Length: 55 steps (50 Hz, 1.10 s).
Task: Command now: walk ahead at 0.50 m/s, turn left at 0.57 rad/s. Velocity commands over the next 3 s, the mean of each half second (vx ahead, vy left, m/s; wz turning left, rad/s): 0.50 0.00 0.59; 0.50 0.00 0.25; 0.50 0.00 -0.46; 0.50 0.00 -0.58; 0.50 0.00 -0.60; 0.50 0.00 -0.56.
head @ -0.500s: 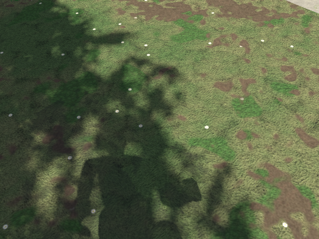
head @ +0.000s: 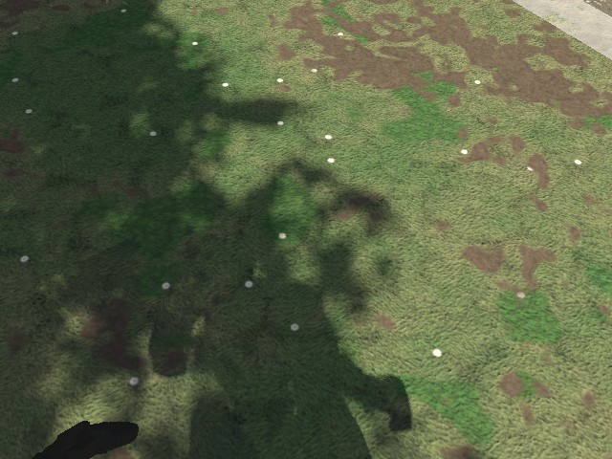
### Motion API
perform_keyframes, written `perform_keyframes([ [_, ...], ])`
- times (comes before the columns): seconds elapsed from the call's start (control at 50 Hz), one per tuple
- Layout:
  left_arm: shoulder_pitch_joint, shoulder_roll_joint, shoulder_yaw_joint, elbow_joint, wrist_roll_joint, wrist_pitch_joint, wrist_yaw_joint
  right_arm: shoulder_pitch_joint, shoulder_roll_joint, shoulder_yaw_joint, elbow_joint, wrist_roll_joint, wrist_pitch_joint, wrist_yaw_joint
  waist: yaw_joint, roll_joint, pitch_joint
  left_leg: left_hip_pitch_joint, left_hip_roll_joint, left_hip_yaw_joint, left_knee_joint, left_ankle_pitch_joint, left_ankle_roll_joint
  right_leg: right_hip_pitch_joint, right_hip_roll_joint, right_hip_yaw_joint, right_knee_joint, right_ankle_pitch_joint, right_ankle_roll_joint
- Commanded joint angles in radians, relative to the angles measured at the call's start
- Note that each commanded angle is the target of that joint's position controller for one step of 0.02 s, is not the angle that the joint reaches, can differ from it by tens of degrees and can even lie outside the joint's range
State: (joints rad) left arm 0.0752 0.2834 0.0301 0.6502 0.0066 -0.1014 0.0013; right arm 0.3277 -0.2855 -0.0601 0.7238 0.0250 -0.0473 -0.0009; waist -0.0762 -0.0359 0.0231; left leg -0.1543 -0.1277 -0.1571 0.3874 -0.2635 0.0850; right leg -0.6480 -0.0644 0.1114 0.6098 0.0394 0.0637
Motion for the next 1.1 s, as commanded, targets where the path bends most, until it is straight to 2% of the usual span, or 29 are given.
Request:
perform_keyframes([
  [0.02,-0.096,0.100,0.030,-0.089,-0.012,-0.029,-0.014,0.031,-0.158,-0.043,-0.045,0.006,0.000,-0.011,0.001,0.130,-0.037,-0.028,0.237,-0.230,-0.040,0.142,0.130,0.151,0.062,-0.026,-0.100,-0.011,-0.013],
  [0.06,-0.052,0.123,0.045,-0.081,-0.017,-0.037,-0.018,0.017,-0.158,-0.045,-0.049,0.001,0.006,-0.013,0.035,0.164,-0.044,0.009,0.253,-0.286,0.022,0.163,0.111,0.219,0.067,-0.025,-0.131,-0.105,-0.045],
  [0.08,0.022,0.135,0.056,-0.062,-0.016,-0.041,-0.014,0.001,-0.140,-0.040,-0.055,0.000,0.009,-0.012,0.079,0.168,-0.066,-0.003,0.229,-0.281,0.077,0.187,0.090,0.325,0.067,-0.043,-0.178,-0.103,-0.072],
  [0.1,0.130,0.169,0.072,-0.049,-0.002,-0.046,-0.007,-0.003,-0.094,-0.023,-0.066,-0.007,0.005,-0.008,0.133,0.138,-0.157,-0.058,0.179,-0.233,0.239,0.194,0.055,0.525,-0.009,0.009,-0.171,-0.113,-0.122],
  [0.12,0.263,0.243,0.090,-0.039,0.018,-0.045,0.002,0.056,-0.032,-0.004,-0.087,-0.006,-0.004,-0.005,0.154,-0.038,-0.300,-0.317,0.065,-0.103,0.556,0.001,-0.012,0.878,-0.223,0.275,-0.164,-0.180,-0.231],
  [0.14,0.337,0.249,0.099,0.001,0.003,-0.027,-0.006,0.123,-0.047,0.003,-0.108,0.011,-0.011,-0.008,0.138,-0.314,-0.375,-0.573,0.034,-0.023,0.804,-0.336,-0.047,1.025,-0.374,0.654,-0.258,-0.435,-0.329],
  [0.16,0.300,0.162,0.077,-0.018,-0.009,-0.021,-0.006,0.084,-0.141,-0.019,-0.092,0.019,-0.007,-0.009,0.157,-0.173,-0.254,-0.658,0.104,-0.041,0.911,-0.271,-0.059,0.933,-0.353,0.619,-0.297,-0.583,-0.299],
  [0.18,0.259,0.126,0.066,-0.023,-0.007,-0.011,-0.001,-0.011,-0.163,-0.027,-0.108,0.010,0.000,-0.008,0.167,-0.085,-0.140,-0.669,0.135,-0.002,0.936,-0.185,-0.068,0.812,-0.310,0.463,-0.308,-0.521,-0.261],
  [0.2,0.214,0.111,0.058,-0.021,0.001,-0.006,-0.001,-0.054,-0.149,-0.028,-0.121,-0.002,0.004,-0.006,0.147,-0.032,-0.068,-0.643,0.164,0.013,0.904,-0.118,-0.073,0.693,-0.266,0.350,-0.333,-0.399,-0.247],
  [0.24,0.166,0.081,0.047,-0.008,0.008,-0.008,0.000,-0.059,-0.115,-0.031,-0.129,0.001,0.013,0.004,0.104,-0.070,-0.012,-0.572,0.212,0.027,0.840,-0.054,-0.075,0.560,-0.200,0.189,-0.385,-0.254,-0.229],
  [0.28,0.158,0.083,0.051,0.013,0.000,-0.016,-0.003,-0.057,-0.078,-0.025,-0.131,0.004,0.025,0.007,0.093,-0.085,0.000,-0.556,0.221,0.053,0.807,-0.024,-0.084,0.519,-0.183,0.088,-0.423,-0.168,-0.239],
  [0.38,0.169,0.135,0.069,0.064,0.001,-0.014,0.000,-0.145,-0.053,-0.015,-0.154,-0.004,0.025,0.017,0.105,-0.036,0.007,-0.593,0.235,0.069,0.587,0.161,-0.102,0.571,-0.188,-0.078,-0.447,0.009,-0.247],
  [0.44,0.189,0.159,0.072,0.090,-0.007,-0.004,0.006,-0.246,-0.035,-0.006,-0.176,-0.004,0.013,0.038,0.144,-0.026,0.031,-0.545,0.222,0.123,0.410,0.282,-0.087,0.590,-0.177,-0.169,-0.444,0.026,-0.223],
  [0.52,0.232,0.196,0.084,0.126,-0.027,0.015,0.006,-0.332,-0.042,-0.006,-0.218,0.002,0.011,0.060,0.160,-0.027,0.063,-0.520,0.205,0.175,0.285,0.225,-0.045,0.683,-0.215,-0.222,-0.417,0.087,-0.201],
  [0.58,0.225,0.241,0.098,0.131,-0.041,0.033,0.013,-0.260,-0.094,-0.034,-0.221,-0.007,0.020,0.062,0.089,-0.066,-0.008,-0.351,0.118,0.254,0.249,0.073,0.019,0.734,-0.216,-0.283,-0.224,0.540,-0.171],
  [0.6,0.213,0.245,0.098,0.129,-0.045,0.041,0.016,-0.129,-0.131,-0.057,-0.189,-0.006,0.024,0.057,0.010,-0.056,-0.078,-0.177,0.072,0.276,0.200,0.093,0.052,0.701,-0.193,-0.313,-0.048,0.639,-0.152],
  [0.62,0.222,0.217,0.086,0.122,-0.038,0.041,0.021,0.052,-0.192,-0.092,-0.142,-0.002,0.032,0.041,-0.076,-0.017,-0.169,0.114,0.061,0.230,0.164,0.141,0.093,0.536,-0.156,-0.328,0.200,0.534,-0.116],
  [0.64,0.299,0.087,0.043,0.073,0.014,0.028,0.012,0.103,-0.309,-0.113,-0.130,0.006,0.033,0.022,-0.013,0.256,-0.256,0.491,0.329,-0.224,0.157,0.123,0.230,0.099,-0.029,-0.312,0.579,-0.310,-0.056],
  [0.66,0.262,0.093,0.028,0.037,0.000,-0.010,0.000,0.106,-0.298,-0.099,-0.169,0.005,0.015,0.028,-0.017,0.272,-0.446,0.608,0.470,-0.700,-0.048,-0.106,0.365,-0.093,0.101,-0.073,0.791,-0.646,-0.041],
  [0.68,0.144,0.176,0.051,0.012,-0.042,-0.032,-0.011,0.087,-0.224,-0.076,-0.158,-0.006,0.001,0.036,-0.056,0.158,-0.335,0.538,0.445,-0.586,-0.095,-0.108,0.295,-0.193,0.041,-0.007,0.805,-0.554,-0.058],
  [0.7,0.130,0.162,0.042,0.013,-0.053,-0.041,-0.012,0.043,-0.180,-0.062,-0.145,-0.009,-0.007,0.034,-0.021,0.118,-0.218,0.391,0.418,-0.433,-0.095,-0.038,0.254,-0.184,-0.007,-0.030,0.730,-0.465,-0.075],
  [0.72,0.139,0.152,0.040,0.034,-0.034,-0.038,-0.005,-0.032,-0.140,-0.046,-0.149,-0.011,-0.011,0.033,0.028,0.049,-0.141,0.234,0.381,-0.310,-0.094,0.089,0.217,-0.121,-0.053,-0.042,0.649,-0.399,-0.071],
  [0.74,0.161,0.158,0.047,0.049,-0.020,-0.026,-0.003,-0.085,-0.103,-0.033,-0.156,-0.020,-0.016,0.031,0.063,0.070,-0.112,0.124,0.350,-0.225,-0.110,0.209,0.199,-0.045,-0.086,-0.038,0.588,-0.356,-0.065],
  [0.76,0.188,0.154,0.047,0.064,-0.019,-0.011,-0.007,-0.109,-0.094,-0.027,-0.156,-0.029,-0.019,0.030,0.086,0.092,-0.099,0.054,0.332,-0.180,-0.136,0.266,0.192,0.013,-0.098,-0.041,0.571,-0.330,-0.059],
  [0.8,0.216,0.122,0.042,0.085,-0.017,0.014,-0.007,-0.102,-0.107,-0.028,-0.126,-0.030,-0.036,0.027,0.099,0.090,-0.086,-0.013,0.325,-0.095,-0.175,0.368,0.197,0.044,-0.099,-0.059,0.531,-0.287,-0.040],
  [0.84,0.169,0.102,0.036,0.074,-0.017,0.028,-0.003,-0.077,-0.124,-0.032,-0.094,-0.033,-0.048,0.021,0.087,0.079,-0.041,-0.029,0.319,-0.021,-0.210,0.403,0.186,-0.007,-0.101,-0.057,0.457,-0.193,-0.025],
  [0.96,0.019,0.062,0.023,0.043,-0.029,0.018,-0.025,-0.042,-0.134,-0.027,-0.036,-0.037,-0.053,0.006,0.018,0.082,0.030,0.025,0.295,0.146,-0.259,0.330,0.106,-0.013,-0.044,-0.070,0.116,0.131,-0.045],
  [1.04,-0.061,0.051,0.017,-0.002,-0.030,0.014,-0.052,0.006,-0.143,-0.033,0.012,-0.027,-0.039,0.003,-0.017,0.067,0.068,0.187,0.352,0.179,-0.226,0.380,0.097,-0.085,-0.018,-0.080,0.003,0.088,-0.080],
  [1.1,-0.068,0.057,0.019,-0.034,-0.025,0.013,-0.075,0.002,-0.160,-0.040,0.025,-0.020,-0.015,-0.008,0.003,0.082,0.049,0.290,0.381,0.205,-0.124,0.628,0.074,-0.080,0.017,-0.130,-0.030,-0.067,-0.121],
])
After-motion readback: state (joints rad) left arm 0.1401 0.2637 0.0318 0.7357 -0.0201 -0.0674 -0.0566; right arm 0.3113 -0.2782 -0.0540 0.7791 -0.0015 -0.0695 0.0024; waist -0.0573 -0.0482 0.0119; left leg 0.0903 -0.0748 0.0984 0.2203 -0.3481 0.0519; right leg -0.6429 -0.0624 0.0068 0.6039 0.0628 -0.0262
